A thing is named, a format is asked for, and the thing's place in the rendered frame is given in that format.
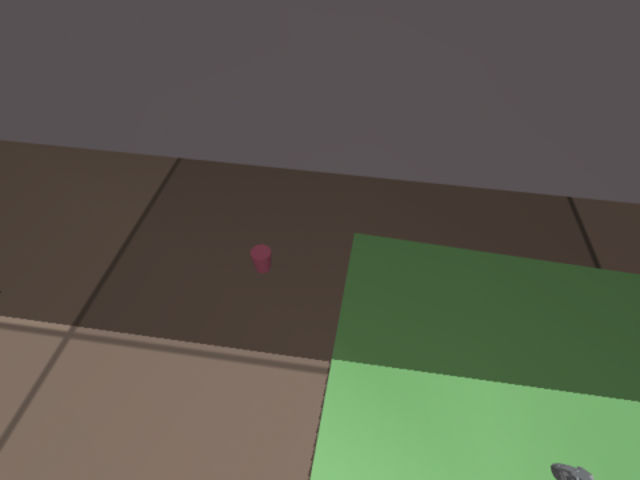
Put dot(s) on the cup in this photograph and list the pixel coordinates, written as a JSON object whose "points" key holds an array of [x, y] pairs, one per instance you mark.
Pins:
{"points": [[261, 256]]}

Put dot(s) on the right robot hand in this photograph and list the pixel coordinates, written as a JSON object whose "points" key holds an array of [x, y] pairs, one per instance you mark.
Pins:
{"points": [[567, 472]]}

